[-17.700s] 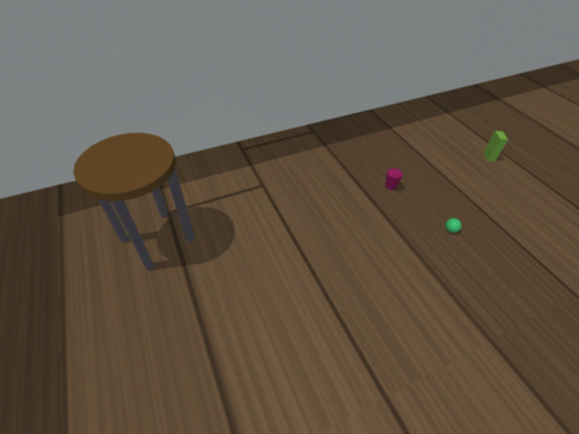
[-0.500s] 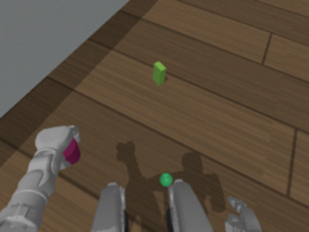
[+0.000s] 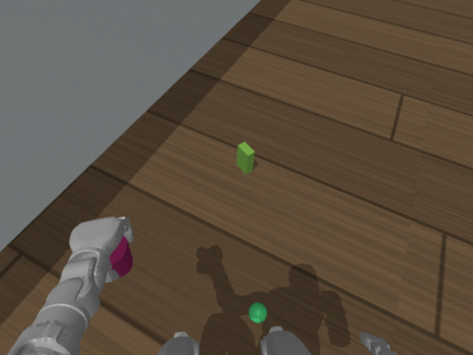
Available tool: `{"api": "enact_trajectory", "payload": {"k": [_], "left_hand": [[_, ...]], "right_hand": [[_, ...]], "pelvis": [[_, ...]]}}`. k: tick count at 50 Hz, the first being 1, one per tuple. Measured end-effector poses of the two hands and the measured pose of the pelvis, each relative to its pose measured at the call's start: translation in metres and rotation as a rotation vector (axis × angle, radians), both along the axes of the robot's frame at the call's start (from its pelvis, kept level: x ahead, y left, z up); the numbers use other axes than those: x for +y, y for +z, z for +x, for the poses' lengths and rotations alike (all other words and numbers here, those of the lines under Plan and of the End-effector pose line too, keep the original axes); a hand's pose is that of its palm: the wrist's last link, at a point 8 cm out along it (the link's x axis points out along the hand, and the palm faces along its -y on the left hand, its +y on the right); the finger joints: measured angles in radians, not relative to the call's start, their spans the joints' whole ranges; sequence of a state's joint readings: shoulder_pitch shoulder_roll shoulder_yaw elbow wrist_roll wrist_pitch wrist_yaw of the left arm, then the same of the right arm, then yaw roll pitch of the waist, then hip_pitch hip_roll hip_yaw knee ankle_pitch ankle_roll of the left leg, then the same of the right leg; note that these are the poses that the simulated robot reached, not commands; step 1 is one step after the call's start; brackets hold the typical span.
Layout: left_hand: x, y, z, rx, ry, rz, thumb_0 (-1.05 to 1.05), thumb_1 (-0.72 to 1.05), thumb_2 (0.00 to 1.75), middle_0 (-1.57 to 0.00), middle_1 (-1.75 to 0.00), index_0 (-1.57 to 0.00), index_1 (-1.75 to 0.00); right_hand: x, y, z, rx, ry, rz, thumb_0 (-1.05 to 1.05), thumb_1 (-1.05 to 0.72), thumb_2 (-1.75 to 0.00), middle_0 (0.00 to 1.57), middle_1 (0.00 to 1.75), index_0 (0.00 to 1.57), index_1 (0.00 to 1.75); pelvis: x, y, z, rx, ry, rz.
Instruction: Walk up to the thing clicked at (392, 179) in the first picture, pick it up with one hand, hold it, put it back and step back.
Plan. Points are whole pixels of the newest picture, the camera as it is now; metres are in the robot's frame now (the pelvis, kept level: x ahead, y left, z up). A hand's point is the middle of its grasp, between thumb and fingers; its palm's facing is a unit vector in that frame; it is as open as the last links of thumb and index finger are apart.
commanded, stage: lift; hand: left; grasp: from above
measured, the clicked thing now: (113, 257) +0.33 +0.23 -0.12
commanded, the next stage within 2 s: hold in 0.14 s
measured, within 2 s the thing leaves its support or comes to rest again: neither
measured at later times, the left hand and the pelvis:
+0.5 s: hand (100, 241) +0.33 +0.22 -0.03, palm faces -0.43 -0.07 -0.90, open 9.3 cm; pelvis +0.02 +0.00 +0.04, yaw +0 degrees
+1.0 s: hand (100, 241) +0.32 +0.21 +0.00, palm faces -0.44 -0.06 -0.90, open 9.3 cm; pelvis +0.02 -0.01 +0.05, yaw -1 degrees
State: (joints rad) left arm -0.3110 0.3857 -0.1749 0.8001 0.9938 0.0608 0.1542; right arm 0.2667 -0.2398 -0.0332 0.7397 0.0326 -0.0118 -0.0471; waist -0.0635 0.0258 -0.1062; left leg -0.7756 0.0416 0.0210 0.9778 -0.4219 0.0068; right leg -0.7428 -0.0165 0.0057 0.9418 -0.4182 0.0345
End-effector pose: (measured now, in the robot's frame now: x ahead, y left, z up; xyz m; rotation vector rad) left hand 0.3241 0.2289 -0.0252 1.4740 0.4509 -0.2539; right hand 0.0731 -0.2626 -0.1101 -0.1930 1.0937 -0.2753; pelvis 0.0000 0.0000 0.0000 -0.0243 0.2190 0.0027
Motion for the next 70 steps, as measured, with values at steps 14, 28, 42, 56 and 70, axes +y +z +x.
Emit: {"api": "enact_trajectory", "payload": {"k": [14,28,42,56,70], "left_hand": [[-0.002,0.032,0.004,0.013,-0.01,-0.009,-0.01,-0.06,0.75,-0.62,-0.85,-0.69,-0.84],[-0.004,0.059,0.009,-0.008,-0.033,0.01,-0.01,-0.04,0.73,-0.61,-0.85,-0.68,-0.84],[-0.012,0.076,0.003,-0.005,-0.054,0.007,-0.01,-0.03,0.72,-0.6,-0.86,-0.67,-0.85],[-0.018,0.086,-0.009,0.006,-0.066,-0.001,-0.01,-0.01,0.71,-0.58,-0.87,-0.65,-0.86],[-0.016,0.099,-0.012,-0.01,-0.067,-0.001,-0.01,-0.01,0.71,-0.58,-0.88,-0.65,-0.87]], "right_hand": [[0.002,0.027,0.024,-0.043,0.009,0.022,0.01,-0.92,-0.9,0.2,0.3,0.21,0.29],[-0.003,0.04,0.044,-0.078,0.016,0.032,0.01,-0.92,-0.9,0.2,0.3,0.21,0.29],[-0.003,0.047,0.053,-0.108,0.024,0.05,0.01,-0.92,-0.9,0.2,0.3,0.21,0.29],[-0.004,0.053,0.058,-0.139,0.039,0.058,0.01,-0.92,-0.9,0.2,0.3,0.21,0.29],[0.001,0.058,0.065,-0.165,0.047,0.066,0.01,-0.92,-0.9,0.2,0.3,0.21,0.29]], "pelvis": [[0.001,0.026,0.016,-0.059,-0.004,0.01],[-0.001,0.038,0.022,-0.1,-0.008,0.017],[-0.005,0.044,0.022,-0.135,-0.013,0.023],[-0.009,0.049,0.014,-0.166,-0.014,0.027],[-0.009,0.052,0.012,-0.185,-0.016,0.028]]}}
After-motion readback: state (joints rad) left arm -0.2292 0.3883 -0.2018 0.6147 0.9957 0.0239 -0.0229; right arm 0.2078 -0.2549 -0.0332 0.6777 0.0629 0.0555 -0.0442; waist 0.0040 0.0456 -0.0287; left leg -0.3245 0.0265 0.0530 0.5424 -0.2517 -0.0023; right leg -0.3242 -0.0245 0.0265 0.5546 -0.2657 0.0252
